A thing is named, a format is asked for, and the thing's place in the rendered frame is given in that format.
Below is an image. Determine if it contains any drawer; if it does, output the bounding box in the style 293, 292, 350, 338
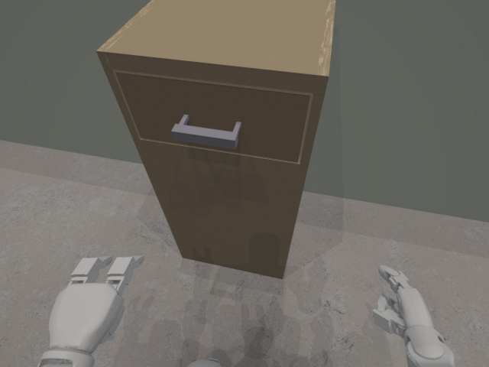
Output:
115, 70, 311, 162

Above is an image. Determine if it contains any right robot forearm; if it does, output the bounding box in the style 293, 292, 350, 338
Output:
404, 326, 455, 367

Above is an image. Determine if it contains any cabinet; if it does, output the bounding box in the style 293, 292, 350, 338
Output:
96, 0, 335, 279

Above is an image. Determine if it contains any robot left hand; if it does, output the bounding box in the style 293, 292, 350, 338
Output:
49, 255, 144, 354

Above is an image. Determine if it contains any left robot forearm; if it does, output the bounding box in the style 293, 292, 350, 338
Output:
37, 348, 95, 367

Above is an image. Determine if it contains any handle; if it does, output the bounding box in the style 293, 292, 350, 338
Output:
171, 115, 241, 149

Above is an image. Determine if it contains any robot right hand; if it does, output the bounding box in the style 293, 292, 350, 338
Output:
373, 265, 434, 339

